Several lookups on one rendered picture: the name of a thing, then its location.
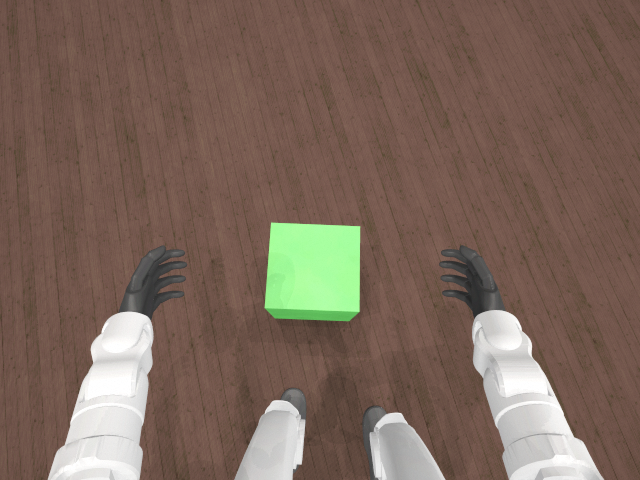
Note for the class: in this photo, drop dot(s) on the robot right hand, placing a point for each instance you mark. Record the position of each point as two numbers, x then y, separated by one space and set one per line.
483 293

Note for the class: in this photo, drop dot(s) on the carton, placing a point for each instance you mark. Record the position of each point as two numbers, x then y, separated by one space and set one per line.
313 272

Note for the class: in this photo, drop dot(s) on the left robot shin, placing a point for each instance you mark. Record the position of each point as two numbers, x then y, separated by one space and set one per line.
281 405

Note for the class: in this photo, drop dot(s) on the robot left hand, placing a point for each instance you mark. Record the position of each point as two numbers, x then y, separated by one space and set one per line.
141 293

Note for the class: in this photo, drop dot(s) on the robot right forearm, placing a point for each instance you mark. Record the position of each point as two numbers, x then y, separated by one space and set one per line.
537 439

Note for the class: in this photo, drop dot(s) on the robot left forearm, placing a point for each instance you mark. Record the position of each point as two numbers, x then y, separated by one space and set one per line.
105 429

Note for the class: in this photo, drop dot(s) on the left robot thigh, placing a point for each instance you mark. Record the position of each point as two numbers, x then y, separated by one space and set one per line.
275 448

